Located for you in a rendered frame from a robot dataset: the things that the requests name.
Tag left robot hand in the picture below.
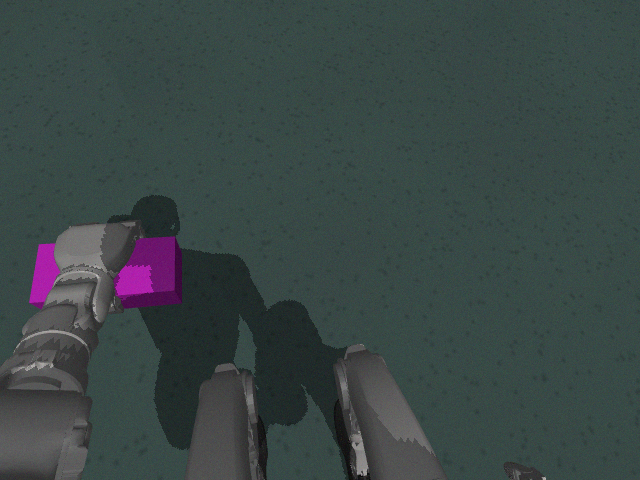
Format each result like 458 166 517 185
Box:
54 220 146 314

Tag right robot foot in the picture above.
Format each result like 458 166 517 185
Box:
334 399 371 480

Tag right robot hand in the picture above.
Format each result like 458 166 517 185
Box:
504 462 546 480

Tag carton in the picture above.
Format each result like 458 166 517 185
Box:
29 236 182 309

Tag left robot arm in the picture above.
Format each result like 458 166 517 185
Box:
0 266 114 480

